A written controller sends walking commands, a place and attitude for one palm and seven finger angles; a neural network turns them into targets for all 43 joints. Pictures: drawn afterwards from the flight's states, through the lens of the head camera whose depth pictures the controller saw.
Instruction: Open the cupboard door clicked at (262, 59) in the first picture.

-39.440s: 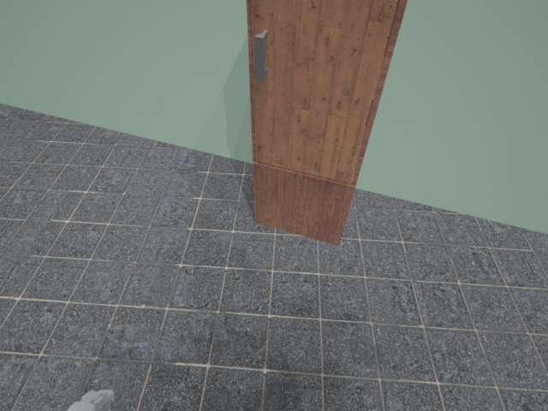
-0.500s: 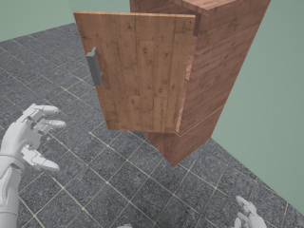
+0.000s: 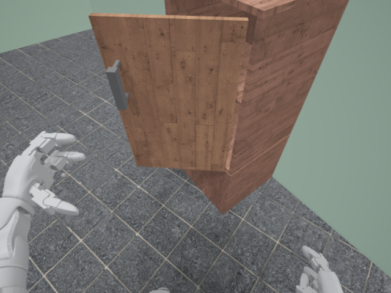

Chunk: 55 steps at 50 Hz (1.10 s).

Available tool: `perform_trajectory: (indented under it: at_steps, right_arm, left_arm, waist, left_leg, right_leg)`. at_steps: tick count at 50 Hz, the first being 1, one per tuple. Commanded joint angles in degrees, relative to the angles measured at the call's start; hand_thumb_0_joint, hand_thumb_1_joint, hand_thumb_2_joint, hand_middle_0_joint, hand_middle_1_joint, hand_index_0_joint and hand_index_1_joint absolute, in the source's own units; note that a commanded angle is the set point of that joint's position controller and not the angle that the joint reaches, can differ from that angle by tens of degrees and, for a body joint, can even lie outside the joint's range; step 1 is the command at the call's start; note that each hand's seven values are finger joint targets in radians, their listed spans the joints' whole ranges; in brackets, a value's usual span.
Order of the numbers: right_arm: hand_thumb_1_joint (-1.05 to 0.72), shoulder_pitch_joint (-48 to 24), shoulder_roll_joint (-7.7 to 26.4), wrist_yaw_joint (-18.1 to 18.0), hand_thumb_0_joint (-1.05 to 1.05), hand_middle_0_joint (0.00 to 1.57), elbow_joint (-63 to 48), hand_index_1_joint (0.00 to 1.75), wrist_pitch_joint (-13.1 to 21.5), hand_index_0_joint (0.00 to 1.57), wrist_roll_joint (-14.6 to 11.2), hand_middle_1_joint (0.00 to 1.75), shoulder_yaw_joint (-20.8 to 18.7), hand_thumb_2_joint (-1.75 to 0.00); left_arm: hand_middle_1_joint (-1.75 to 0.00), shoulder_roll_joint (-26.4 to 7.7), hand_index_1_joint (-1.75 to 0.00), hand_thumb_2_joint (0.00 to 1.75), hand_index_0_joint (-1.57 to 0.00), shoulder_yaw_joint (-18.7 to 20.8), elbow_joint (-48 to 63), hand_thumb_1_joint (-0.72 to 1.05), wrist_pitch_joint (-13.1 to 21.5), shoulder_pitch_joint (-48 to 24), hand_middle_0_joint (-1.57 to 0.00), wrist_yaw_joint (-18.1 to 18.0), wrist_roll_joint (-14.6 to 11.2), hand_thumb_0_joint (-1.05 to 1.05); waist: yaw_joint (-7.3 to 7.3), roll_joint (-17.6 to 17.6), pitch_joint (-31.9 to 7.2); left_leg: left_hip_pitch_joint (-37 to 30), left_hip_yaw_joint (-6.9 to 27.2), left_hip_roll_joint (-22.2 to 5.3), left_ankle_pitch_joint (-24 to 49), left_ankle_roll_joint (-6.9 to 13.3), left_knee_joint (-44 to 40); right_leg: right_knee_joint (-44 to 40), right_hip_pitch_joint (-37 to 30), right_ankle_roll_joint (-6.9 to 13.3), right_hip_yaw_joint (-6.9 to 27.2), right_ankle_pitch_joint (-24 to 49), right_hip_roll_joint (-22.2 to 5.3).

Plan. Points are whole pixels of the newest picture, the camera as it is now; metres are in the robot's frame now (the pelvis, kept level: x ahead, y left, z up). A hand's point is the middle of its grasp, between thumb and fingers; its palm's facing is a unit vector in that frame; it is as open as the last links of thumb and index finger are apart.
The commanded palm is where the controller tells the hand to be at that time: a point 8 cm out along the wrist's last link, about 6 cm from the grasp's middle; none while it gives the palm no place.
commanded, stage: move the hooked fingers beside the handle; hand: left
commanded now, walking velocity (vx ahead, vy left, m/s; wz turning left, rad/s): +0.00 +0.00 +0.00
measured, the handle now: (120, 85) +0.60 +0.26 +0.09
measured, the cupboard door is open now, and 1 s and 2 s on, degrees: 48 48 48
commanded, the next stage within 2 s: none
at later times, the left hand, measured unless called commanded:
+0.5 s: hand (74, 140) +0.38 +0.29 +0.10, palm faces +0.01 -1.00 +0.01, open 14.0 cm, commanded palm +0.36 +0.35 +0.10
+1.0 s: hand (86, 114) +0.47 +0.30 +0.10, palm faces +0.03 -1.00 +0.00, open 14.0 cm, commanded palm +0.45 +0.35 +0.10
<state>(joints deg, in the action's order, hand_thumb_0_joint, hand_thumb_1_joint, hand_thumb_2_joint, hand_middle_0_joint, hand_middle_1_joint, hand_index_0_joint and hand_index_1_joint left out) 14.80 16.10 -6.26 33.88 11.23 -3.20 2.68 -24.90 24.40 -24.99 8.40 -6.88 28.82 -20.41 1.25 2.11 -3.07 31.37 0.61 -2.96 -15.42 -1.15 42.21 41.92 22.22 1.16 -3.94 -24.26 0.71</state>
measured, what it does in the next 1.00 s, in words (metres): stands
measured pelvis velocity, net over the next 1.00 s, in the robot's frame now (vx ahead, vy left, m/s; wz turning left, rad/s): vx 0.00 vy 0.02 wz -0.04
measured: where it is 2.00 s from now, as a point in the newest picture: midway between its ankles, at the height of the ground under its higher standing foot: outside the picture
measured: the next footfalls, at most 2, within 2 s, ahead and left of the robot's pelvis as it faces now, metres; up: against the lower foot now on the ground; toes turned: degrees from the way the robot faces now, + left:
none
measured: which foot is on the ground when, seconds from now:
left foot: down 0.00-1.00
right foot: down 0.00-1.00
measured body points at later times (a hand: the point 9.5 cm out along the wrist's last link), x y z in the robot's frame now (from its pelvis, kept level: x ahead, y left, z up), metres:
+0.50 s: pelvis +0.00 +0.02 -0.01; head +0.05 +0.03 +0.44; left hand +0.38 +0.35 +0.11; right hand +0.10 -0.25 -0.10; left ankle +0.06 +0.13 -0.71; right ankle -0.03 -0.10 -0.71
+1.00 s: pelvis +0.00 +0.02 -0.02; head +0.09 +0.04 +0.42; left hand +0.46 +0.35 +0.11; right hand +0.03 -0.26 -0.12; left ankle +0.06 +0.13 -0.71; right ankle -0.03 -0.10 -0.71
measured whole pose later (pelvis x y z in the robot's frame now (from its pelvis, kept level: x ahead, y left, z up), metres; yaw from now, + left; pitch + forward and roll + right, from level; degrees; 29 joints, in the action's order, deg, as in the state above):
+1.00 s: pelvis +0.00 +0.02 -0.02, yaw -2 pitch +15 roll -3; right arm 21.5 16.8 -4.4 36.0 0.5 -1.5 2.3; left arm -39.8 29.5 -66.7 16.7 -46.3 28.0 -9.3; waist -6.6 0.6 -4.2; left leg 46.9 -0.4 -3.9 -18.2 0.6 50.3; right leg 47.8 37.2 -0.4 -2.5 -25.3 1.3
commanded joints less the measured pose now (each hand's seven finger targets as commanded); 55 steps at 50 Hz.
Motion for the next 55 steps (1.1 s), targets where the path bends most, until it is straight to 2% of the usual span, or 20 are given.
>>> perform_trajectory:
  at_steps: [1,3,7,9,14,19,26,27,28,29,32,34,38,41,44,45,48,49,51,55]
  right_arm:
    - [-0.9,-2.09,7.34,-1.12,0.0,0.2,-7.46,0.3,2.58,0.2,-0.22,0.3,-3.35,-0.9]
    - [-0.9,-1.44,7.62,-1.38,0.0,0.2,-6.79,0.3,2.26,0.2,-0.16,0.3,-3.38,-0.9]
    - [-0.9,-0.91,7.99,-1.5,0.0,0.2,-5.82,0.3,1.35,0.2,-0.25,0.3,-3.42,-0.9]
    - [-0.9,-0.38,8.24,-1.35,0.0,0.2,-6.08,0.3,1.0,0.2,-0.19,0.3,-3.5,-0.9]
    - [-0.9,0.99,8.73,-0.94,0.0,0.2,-6.12,0.3,-0.31,0.2,-0.15,0.3,-3.71,-0.9]
    - [-0.9,2.81,9.17,-0.33,0.0,0.2,-5.85,0.3,-1.54,0.2,0.14,0.3,-4.1,-0.9]
    - [-0.9,5.28,9.94,-0.16,0.0,0.2,-4.69,0.3,-3.87,0.2,0.3,0.3,-4.28,-0.9]
    - [-0.9,5.35,9.84,-0.13,0.0,0.2,-4.57,0.3,-4.06,0.2,0.33,0.3,-4.3,-0.9]
    - [-0.9,5.98,9.85,-0.08,0.0,0.2,-4.6,0.3,-4.16,0.2,0.51,0.3,-4.28,-0.9]
    - [-0.9,6.32,10.19,-0.19,0.0,0.2,-4.06,0.3,-4.44,0.2,0.45,0.3,-4.5,-0.9]
    - [-0.9,7.22,10.18,-0.1,0.0,0.2,-3.33,0.3,-5.03,0.2,0.6,0.3,-4.37,-0.9]
    - [-0.9,8.28,10.65,-0.22,0.0,0.2,-2.72,0.3,-5.46,0.2,0.82,0.3,-4.67,-0.9]
    - [-0.9,9.58,10.7,0.14,0.0,0.2,-2.3,0.3,-6.63,0.2,1.06,0.3,-4.52,-0.9]
    - [-0.9,10.4,11.08,0.32,0.0,0.2,-2.22,0.3,-7.66,0.2,1.13,0.3,-4.54,-0.9]
    - [-0.9,11.62,11.38,0.46,0.0,0.2,-2.36,0.3,-8.59,0.2,1.4,0.3,-4.68,-0.9]
    - [-0.9,11.54,11.15,0.67,0.0,0.2,-2.55,0.3,-8.88,0.2,1.4,0.3,-4.57,-0.9]
    - [-0.9,12.66,11.29,0.69,0.0,0.2,-1.95,0.3,-9.68,0.2,1.6,0.3,-4.65,-0.9]
    - [-0.9,12.93,11.64,0.68,0.0,0.2,-1.85,0.3,-9.98,0.2,1.53,0.3,-4.76,-0.9]
    - [-0.9,13.28,11.61,0.64,0.0,0.2,-1.65,0.3,-10.58,0.2,1.41,0.3,-4.61,-0.9]
    - [-0.9,14.62,12.18,0.24,0.0,0.2,-1.1,0.3,-11.68,0.2,1.18,0.3,-4.31,-0.9]
  left_arm:
    - [-1.2,-16.55,-1.2,0.3,-0.3,5.19,11.39,-0.5,4.9,-20.71,-0.3,-0.46,-1.06,0.0]
    - [-1.2,-18.11,-1.2,0.3,-0.3,5.89,9.35,-0.5,5.35,-22.93,-0.3,-0.26,-1.14,0.0]
    - [-1.2,-18.99,-1.2,0.3,-0.3,5.24,2.8,-0.5,5.03,-27.27,-0.3,0.82,0.02,0.0]
    - [-1.2,-20.18,-1.2,0.3,-0.3,6.02,0.84,-0.5,4.57,-26.82,-0.3,1.21,0.24,0.0]
    - [-1.2,-21.29,-1.2,0.3,-0.3,5.65,-3.97,-0.5,4.96,-32.56,-0.3,1.32,0.83,0.0]
    - [-1.2,-22.71,-1.2,0.3,-0.3,6.15,-5.85,-0.5,6.9,-36.7,-0.3,0.44,2.01,0.0]
    - [-1.2,-26.03,-1.2,0.3,-0.3,6.99,-13.49,-0.5,7.79,-44.07,-0.3,0.15,3.99,0.0]
    - [-1.2,-25.6,-1.2,0.3,-0.3,6.22,-13.51,-0.5,8.22,-46.13,-0.3,0.19,4.26,0.0]
    - [-1.2,-24.8,-1.2,0.3,-0.3,5.29,-13.16,-0.5,8.7,-47.75,-0.3,0.27,4.24,0.0]
    - [-1.2,-26.99,-1.2,0.3,-0.3,6.53,-14.45,-0.5,9.06,-49.16,-0.3,0.13,4.85,0.0]
    - [-1.2,-24.86,-1.2,0.3,-0.3,3.53,-17.98,-0.5,9.93,-53.74,-0.3,0.28,5.57,0.0]
    - [-1.2,-27.12,-1.2,0.3,-0.3,4.97,-19.25,-0.5,10.73,-55.51,-0.3,0.17,6.13,0.0]
    - [-1.2,-26.48,-1.2,0.3,-0.3,4.09,-24.44,-0.5,10.2,-56.04,-0.3,0.24,6.62,0.0]
    - [-1.2,-29.6,-1.2,0.3,-0.3,5.46,-27.3,-0.5,9.76,-58.72,-0.3,-0.22,7.75,0.0]
    - [-1.2,-34.26,-1.2,0.3,-0.3,8.62,-27.83,-0.5,10.99,-60.48,-0.3,-0.97,8.85,0.0]
    - [-1.2,-32.78,-1.2,0.3,-0.3,7.1,-27.84,-0.5,11.36,-60.99,-0.3,-1.0,9.14,0.0]
    - [-1.2,-34.81,-1.2,0.3,-0.3,8.33,-29.22,-0.5,12.59,-63.97,-0.3,-1.26,9.53,0.0]
    - [-1.2,-36.35,-1.2,0.3,-0.3,9.03,-29.1,-0.5,12.84,-64.5,-0.3,-1.01,9.76,0.0]
    - [-1.2,-35.81,-1.2,0.3,-0.3,7.61,-30.85,-0.5,12.55,-65.71,-0.3,-0.32,10.26,0.0]
    - [-1.2,-40.16,-1.2,0.3,-0.3,9.05,-36.71,-0.5,10.69,-67.38,-0.3,1.24,10.9,0.0]
  waist:
    - [-1.38,2.96,-13.12]
    - [-1.79,0.73,-13.73]
    - [-2.07,3.85,-13.74]
    - [-1.47,2.98,-15.48]
    - [-2.16,1.44,-15.61]
    - [-2.23,3.68,-18.24]
    - [-3.82,3.25,-17.9]
    - [-3.98,5.6,-17.79]
    - [-4.31,4.44,-19.42]
    - [-4.49,5.95,-19.95]
    - [-5.86,6.87,-18.72]
    - [-5.75,6.86,-21.69]
    - [-6.05,5.99,-21.37]
    - [-6.51,5.29,-20.69]
    - [-6.06,5.79,-23.85]
    - [-6.55,6.91,-23.72]
    - [-7.54,6.02,-23.42]
    - [-7.59,6.56,-25.67]
    - [-8.45,7.8,-24.61]
    - [-9.26,6.14,-23.16]
  left_leg:
    - [-15.56,-0.01,3.14,7.02,3.1,-3.32]
    - [-14.62,-0.05,3.1,7.41,3.25,-2.47]
    - [-14.21,0.2,3.04,6.63,3.01,-2.69]
    - [-13.97,0.2,3.01,8.25,3.12,-2.25]
    - [-12.77,0.44,2.78,7.17,3.1,-2.0]
    - [-14.03,1.04,2.55,8.19,2.89,-1.56]
    - [-12.23,1.46,2.02,6.41,2.97,-1.04]
    - [-12.91,1.49,2.01,6.76,2.87,-0.84]
    - [-13.31,1.65,2.1,7.27,3.08,-0.48]
    - [-13.87,1.82,1.8,7.27,2.85,-0.22]
    - [-14.29,2.64,1.47,4.99,2.71,-0.25]
    - [-15.36,3.08,1.26,7.01,2.67,0.48]
    - [-14.11,3.08,1.26,7.45,2.86,1.04]
    - [-12.17,2.92,1.0,7.31,2.88,1.42]
    - [-12.01,2.72,1.0,10.14,2.9,2.59]
    - [-12.32,2.6,0.97,9.66,2.82,2.71]
    - [-11.28,2.54,0.85,10.23,3.19,3.92]
    - [-11.73,2.38,0.74,10.88,3.16,4.24]
    - [-11.21,2.36,0.7,10.01,3.15,4.51]
    - [-6.68,1.79,0.83,9.15,3.75,5.83]
  right_leg:
    - [-7.84,4.82,-1.08,3.26,16.16,1.07]
    - [-7.62,4.35,-1.23,3.73,16.76,1.11]
    - [-7.25,5.88,-0.86,3.34,15.67,0.99]
    - [-6.6,5.03,-0.77,3.29,17.58,1.01]
    - [-6.05,6.83,-0.62,2.63,15.69,1.46]
    - [-4.71,8.21,-0.12,1.92,15.38,1.92]
    - [-4.1,10.95,-0.14,1.66,12.89,2.12]
    - [-3.94,11.82,-0.02,1.71,12.94,2.13]
    - [-3.6,11.69,0.06,1.56,13.05,2.39]
    - [-3.53,12.82,0.05,1.68,12.67,2.3]
    - [-3.52,16.32,0.05,1.24,9.5,2.43]
    - [-2.71,16.23,0.23,1.23,10.66,2.51]
    - [-2.24,17.34,0.25,1.0,10.75,2.62]
    - [-1.95,17.9,-0.11,1.1,11.09,2.46]
    - [-0.79,16.81,-0.11,1.43,13.45,2.64]
    - [-0.73,17.77,-0.19,1.35,12.78,2.76]
    - [-0.42,18.38,-0.2,1.65,13.36,3.17]
    - [-0.27,17.94,-0.45,1.92,14.19,3.06]
    - [-0.36,19.54,-0.47,1.9,13.32,3.08]
    - [-0.45,19.04,-0.83,2.61,14.09,3.1]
